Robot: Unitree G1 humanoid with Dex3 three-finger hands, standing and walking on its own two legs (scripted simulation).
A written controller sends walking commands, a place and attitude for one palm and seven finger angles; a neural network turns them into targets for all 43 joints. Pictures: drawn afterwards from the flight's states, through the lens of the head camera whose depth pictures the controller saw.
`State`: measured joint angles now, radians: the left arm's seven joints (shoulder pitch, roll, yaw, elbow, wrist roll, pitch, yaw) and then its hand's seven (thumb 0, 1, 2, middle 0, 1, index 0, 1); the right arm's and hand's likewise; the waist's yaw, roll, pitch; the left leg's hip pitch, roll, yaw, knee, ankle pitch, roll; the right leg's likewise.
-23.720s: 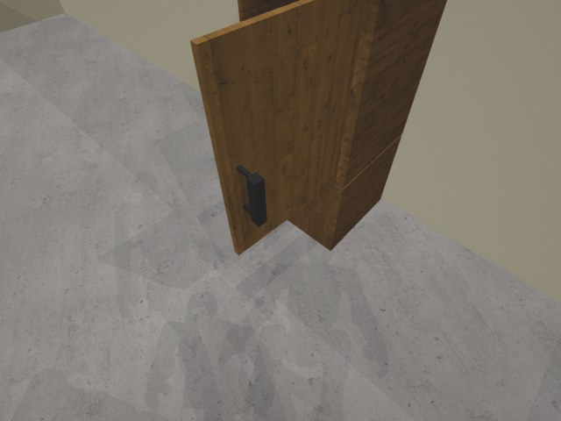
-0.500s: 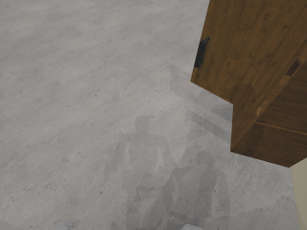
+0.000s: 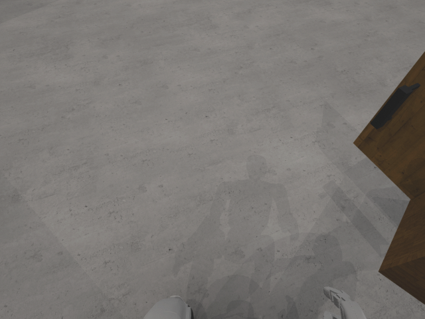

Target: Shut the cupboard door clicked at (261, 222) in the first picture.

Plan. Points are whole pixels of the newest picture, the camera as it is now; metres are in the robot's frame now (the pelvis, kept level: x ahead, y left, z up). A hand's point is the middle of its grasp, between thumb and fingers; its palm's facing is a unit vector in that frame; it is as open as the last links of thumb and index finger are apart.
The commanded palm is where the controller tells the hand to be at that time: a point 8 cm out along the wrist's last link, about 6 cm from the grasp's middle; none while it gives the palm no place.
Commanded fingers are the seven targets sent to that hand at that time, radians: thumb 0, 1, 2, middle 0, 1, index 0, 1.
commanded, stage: walk to a spot facing it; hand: left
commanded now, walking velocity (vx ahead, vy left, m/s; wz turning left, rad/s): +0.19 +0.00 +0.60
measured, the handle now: (395, 106) +0.70 -0.49 -0.07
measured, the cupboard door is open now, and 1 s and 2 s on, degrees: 68 68 68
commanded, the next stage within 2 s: turn to face it in 0.52 s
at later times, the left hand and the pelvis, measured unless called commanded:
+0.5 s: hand out of the picture +0.11 +0.16 -0.13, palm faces +0.31 -0.92 -0.25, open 7.4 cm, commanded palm none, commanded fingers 0.00 0.90 0.90 -0.20 -0.30 -0.20 -0.30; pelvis +0.10 -0.04 +0.03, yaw +19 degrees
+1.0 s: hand out of the picture +0.10 +0.16 -0.15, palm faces +0.36 -0.90 -0.23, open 7.3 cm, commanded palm none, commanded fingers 0.00 0.90 0.90 -0.20 -0.30 -0.20 -0.30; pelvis +0.15 -0.02 +0.01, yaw +17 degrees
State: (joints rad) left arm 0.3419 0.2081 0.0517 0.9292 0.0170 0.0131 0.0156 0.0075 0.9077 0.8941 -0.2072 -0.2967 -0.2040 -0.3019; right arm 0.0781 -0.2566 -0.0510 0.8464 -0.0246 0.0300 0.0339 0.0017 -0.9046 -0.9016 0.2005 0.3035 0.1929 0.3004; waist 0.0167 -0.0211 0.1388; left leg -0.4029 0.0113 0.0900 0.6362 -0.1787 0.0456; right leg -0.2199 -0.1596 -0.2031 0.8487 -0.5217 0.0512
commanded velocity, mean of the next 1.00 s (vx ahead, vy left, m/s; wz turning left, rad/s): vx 0.03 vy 0.00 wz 0.11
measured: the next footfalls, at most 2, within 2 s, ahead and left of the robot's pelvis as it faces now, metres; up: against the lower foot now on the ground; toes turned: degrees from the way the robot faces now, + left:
right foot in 0.28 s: +0.14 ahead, -0.15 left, +0.00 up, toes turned +5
left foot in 0.64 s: +0.15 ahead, +0.11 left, +0.00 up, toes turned +13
